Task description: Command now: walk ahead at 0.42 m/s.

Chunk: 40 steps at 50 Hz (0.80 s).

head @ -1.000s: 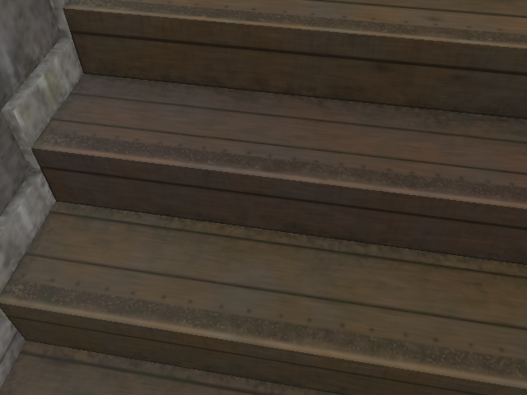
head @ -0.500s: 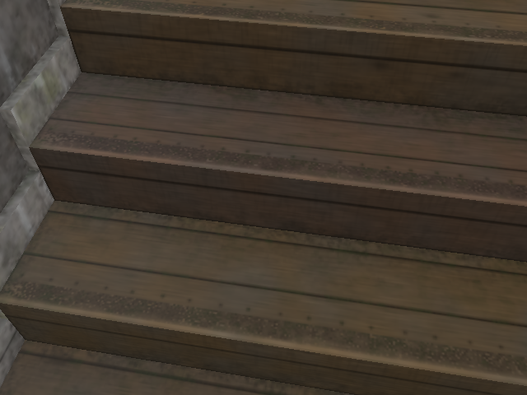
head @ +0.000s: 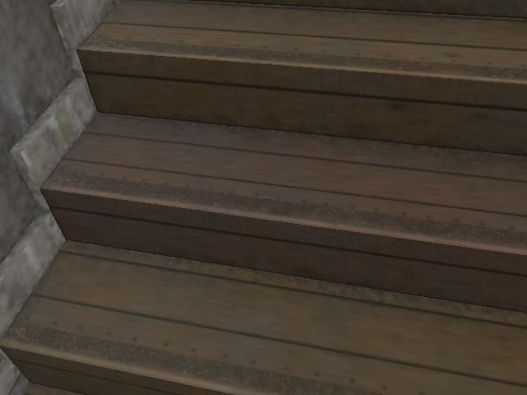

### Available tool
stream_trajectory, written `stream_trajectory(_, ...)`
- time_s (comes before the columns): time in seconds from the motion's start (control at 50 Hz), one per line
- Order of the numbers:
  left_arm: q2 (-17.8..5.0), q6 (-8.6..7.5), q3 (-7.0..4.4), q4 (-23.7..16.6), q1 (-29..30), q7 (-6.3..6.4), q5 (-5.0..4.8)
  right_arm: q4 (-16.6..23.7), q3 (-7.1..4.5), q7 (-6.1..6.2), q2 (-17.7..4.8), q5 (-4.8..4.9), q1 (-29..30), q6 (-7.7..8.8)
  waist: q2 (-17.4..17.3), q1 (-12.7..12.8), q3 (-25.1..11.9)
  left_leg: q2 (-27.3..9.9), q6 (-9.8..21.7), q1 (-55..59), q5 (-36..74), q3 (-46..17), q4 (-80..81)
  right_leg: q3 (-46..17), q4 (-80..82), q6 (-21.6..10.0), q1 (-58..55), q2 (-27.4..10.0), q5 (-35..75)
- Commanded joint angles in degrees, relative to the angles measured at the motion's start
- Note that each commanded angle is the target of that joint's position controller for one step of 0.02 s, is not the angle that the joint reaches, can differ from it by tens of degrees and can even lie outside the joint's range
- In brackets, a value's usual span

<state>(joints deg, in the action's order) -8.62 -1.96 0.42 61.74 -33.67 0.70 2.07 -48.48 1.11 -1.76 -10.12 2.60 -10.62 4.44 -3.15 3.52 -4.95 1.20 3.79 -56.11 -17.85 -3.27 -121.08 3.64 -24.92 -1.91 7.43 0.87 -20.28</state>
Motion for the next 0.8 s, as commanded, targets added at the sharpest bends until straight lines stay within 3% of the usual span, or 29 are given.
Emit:
stream_trajectory(0.02,-0.5,-0.46,1.08,-0.27,-2.09,-0.59,-0.56,10.27,3.79,-1.07,5.51,0.41,6.52,0.8,4.47,-3.28,15.84,-3.66,2.0,-33.44,-1.98,-5.47,-12.29,-14.23,15.0,-8.41,-3.59,-17.77,1.98)
stream_trajectory(0.04,-0.62,-0.72,1.42,-0.33,-0.89,-0.54,-0.48,12.45,4.9,-1.06,6.52,0.29,9.41,0.62,5.1,-3.41,16.68,-3.74,1.89,-33.74,-0.34,-3.59,-12.0,-11.89,16.94,-7.97,1.16,-16.92,2.06)
stream_trajectory(0.08,-1.5,-1.34,2.0,-1.45,3.32,0.3,-2.74,18.36,6.33,-1.21,4.03,-0.64,17.27,0.82,5.32,-5.04,18.1,-7.25,0.4,-18.01,6.64,5.99,15.77,-2.72,24.47,-6.69,19.68,-10.77,3.34)
stream_trajectory(0.1,-2.71,-2.09,1.71,-2.2,0.73,1.44,-3.67,19.34,7.06,-1.75,2.71,-1.03,21.11,0.85,4.61,-2.69,14.04,-6.62,0.05,4.4,10.84,16.97,30.02,-1.49,33.72,-9.6,31.92,-10.86,6.57)
stream_trajectory(0.12,-6.16,-2.29,0.75,0.3,-5.33,2.14,-5.1,21.78,8.13,-1.04,5.11,-1.23,27.2,1.3,5.88,-0.82,9.51,-6.52,0.38,20.75,7.92,20.01,39.43,-2.39,37.42,-9.69,31.85,-11.5,16.15)
stream_trajectory(0.14,-7.65,-2.6,1.23,1.83,-8.07,1.75,-5.13,20.92,6.55,-0.45,3.83,-0.21,23.69,1.76,11.14,-3.81,-0.06,-0.28,1.97,33.44,2.76,23.5,37.86,-0.59,28.22,-10.98,22.1,-11.7,62.5)
stream_trajectory(0.16,-12.57,-3.0,0.24,2.01,-9.45,1.14,-2.92,19.29,4.2,-0.04,-1.67,0.32,16.29,1.93,18.4,-7.96,-4.83,3.24,4.03,35.94,-4.27,22.8,41.57,0.8,17.54,-10.4,9.15,-12.61,98.21)
stream_trajectory(0.18,-17.59,-2.38,-1.22,1.95,-6.63,1.35,-2.65,16.45,1.99,0.04,-6.25,-0.51,6.61,1.3,25.73,-13.61,-6.95,3.33,5.71,30.51,-10.77,17.78,54.58,-1.49,6.3,-8.83,-8.69,-14.55,111.05)
stream_trajectory(0.2,-18.19,-1.98,-2.12,0.46,-2.24,2.01,-1.98,13.52,0.05,-0.08,-9.86,-1.52,-1.05,0.61,25.94,-16.85,-10.16,1.98,7.09,34.4,-9.87,7.86,63.98,-4.16,-4.19,-7.87,-13.72,-15.83,111.87)
stream_trajectory(0.22,-13.55,-3.2,-1.45,-2.38,-1.4,1.53,-0.71,7.92,-2.1,-0.44,-14.57,-3.87,-12.82,-0.2,10.4,-17.88,-17.07,-8.39,13.03,52.4,-12.84,-16.64,73.77,-6.63,-21.25,-7.41,2.98,-11.93,95.44)
stream_trajectory(0.24,-3.84,-5.12,-0.27,-3.41,1.36,-0.71,-1.06,0.95,-4.17,0.82,-19.89,-5.31,-24.83,-1.99,-16.76,-17.71,-23.13,-21.77,20.69,66.89,-23.83,-53.74,105.01,-12.11,-47.69,-6.43,23.53,3.33,23.32)
stream_trajectory(0.26,-3.01,-7.39,-1.04,-6.12,8.74,-3.64,-1.48,-2.67,-2.95,2.22,-14.28,-6.07,-24.97,-2.09,-10.55,-16.75,-20.03,-23.62,16.86,61.5,-26.45,-63.91,111.55,-25.62,-80.25,-5.76,32.2,7.38,16.02)
stream_trajectory(0.28,1.12,-7.49,-0.25,-12.69,18.98,-5.23,-2.84,-5.65,-1.12,1.84,-6.99,-4.28,-18.54,-1.66,-6.58,-11.33,-6.66,-23.37,11.72,51.26,-27.43,-52.01,107.75,-23.31,-93.47,-7.54,44.92,5.25,15.0)
stream_trajectory(0.3,2.59,-7.26,1.12,-17.92,26.09,-5.67,-2.3,-8.87,0.35,1.08,-0.51,-4.03,-15.36,-0.91,-0.58,-8.01,2.13,-20.89,9.38,42.04,-21.37,-38.49,102.87,-20.19,-99.4,-9.89,50.91,3.58,14.89)
stream_trajectory(0.34,6.46,-5.17,3.31,-18.29,20.74,-5.02,-1.97,-12.45,1.71,-0.46,7.09,-5.45,-9.51,-0.09,8.57,0.0,6.21,-15.12,2.82,33.39,-1.81,-16.03,97.58,-20.86,-105.65,-12.4,54.58,2.05,18.38)
stream_trajectory(0.4,6.06,-2.89,5.38,-17.36,16.19,-4.59,-3.62,-11.0,1.99,-1.31,6.09,-6.59,-4.22,0.03,4.73,5.43,8.71,-10.52,1.68,24.77,4.78,4.72,100.73,-15.68,-97.96,-9.84,58.47,0.63,19.43)
stream_trajectory(0.44,6.34,-1.73,6.46,-19.48,21.74,-3.36,-3.26,-12.03,2.61,-1.4,3.13,-7.27,-6.31,0.8,1.21,4.66,9.77,-10.9,4.17,19.37,3.54,6.11,105.19,-10.87,-106.18,-7.12,62.04,1.4,22.23)
stream_trajectory(0.52,3.72,-1.29,7.69,-25.28,35.07,-1.43,-2.8,-14.02,2.87,-0.93,0.26,-3.59,-16.34,0.76,-0.47,-1.33,8.95,-11.36,4.04,26.86,2.22,4.6,109.64,-6.04,-91.31,-3.54,68.75,-1.82,21.89)
stream_trajectory(0.58,3.34,-1.86,8.8,-29.27,47.1,-1.71,-2.65,-16.29,0.81,2.8,-4.48,-2.45,-27.67,0.24,-2.99,-7.17,5.27,-16.41,6.89,41.01,4.59,-2.04,121.96,4.6,-76.62,-0.76,66.1,-9.27,12.41)
stream_trajectory(0.6,3.8,-2.04,8.78,-29.52,48.89,-2.25,-1.99,-17.1,0.26,3.71,-4.71,-2.27,-30.63,-0.71,-2.95,-8.25,3.65,-16.66,6.81,50.17,10.57,-1.02,120.79,4.48,-71.46,-0.96,66.3,-9.95,9.45)
stream_trajectory(0.62,5.33,-2.19,8.7,-27.71,46.91,-3.41,-2.35,-16.1,0.2,3.8,-4.27,-1.96,-26.51,-1.18,-2.94,-5.6,-0.12,-16.51,6.44,50.62,23.71,3.79,119.74,6.69,-63.94,-2.92,53.94,-8.22,6.82)
stream_trajectory(0.64,4.03,-2.99,8.2,-28.09,47.7,-4.05,-3.05,-15.77,0.34,3.26,-4.78,-1.96,-25.72,-1.08,-4.51,-4.31,-0.34,-14.91,6.53,46.39,46.54,7.63,117.31,10.54,-55.02,-5.13,40.46,-4.86,2.34)
stream_trajectory(0.66,2.3,-3.39,7.02,-27.88,46.79,-4.22,-3.3,-16.79,0.2,2.78,-6.6,-3.51,-28.79,-0.77,-8.68,-3.18,-3.41,-15.95,7.77,49.87,72.92,7.67,112.89,14.06,-54.05,-6.27,33.39,0.09,-5.39)
stream_trajectory(0.7,-5.08,-3.43,3.12,-23.5,27.7,-3.75,-2.26,-16.64,-0.56,3.13,-10.69,-4.06,-24.98,-0.59,-16.92,7.1,-9.98,-17.94,7.24,61.99,101.97,6.05,95.49,3.06,-40.34,-9.91,23.0,0.72,-11.46)
stream_trajectory(0.72,-11.09,-3.5,0.95,-19.52,14.65,-4.08,-0.76,-13.58,-0.63,2.8,-10.19,-4.86,-20.3,0.57,-8.75,10.67,-15.88,-15.9,6.9,50.74,99.32,5.87,80.28,-14.71,-34.86,-14.24,8.16,-7.79,-5.95)
stream_trajectory(0.74,-16.81,-1.14,-1.73,-14.35,5.19,-2.7,0.32,-12.12,-0.3,1.21,-4.69,-3.23,-19.19,2.24,9.1,10.78,-20.43,-5.99,4.88,31.12,63.89,4.42,61.41,-43.7,-7.39,-19.75,-6.24,-16.15,-27.07)
stream_trajectory(0.76,-18.82,0.79,-2.98,-11.28,3.27,-0.79,0.41,-10.77,-0.39,-0.69,-0.59,-3.21,-12.49,3.16,16.27,10.57,-18.55,3.51,1.98,15.28,15.6,-3.84,30.18,-69.48,14.91,-21.35,-8.34,-22.9,-37.24)
stream_trajectory(0.78,-12.48,0.58,-1.1,-10.04,8.29,-0.04,0.35,-6.04,-0.57,-2.78,2.62,-2.42,-5.81,3.68,13.15,5.61,-7.95,2.89,3.14,4.45,13.52,-14.61,11.14,-64.81,12.95,-15.86,1.18,-22.5,-30.89)
stream_trajectory(0.8,-3.36,0.27,1.17,-8.3,12.87,-1.05,0.92,-0.82,0.51,-3.36,4.43,-1.7,0.43,3.2,9.62,1.4,1.75,1.5,5.01,-2.05,13.68,-11.73,4.39,-49.48,7.05,-13.07,12.24,-21.51,-25.98)
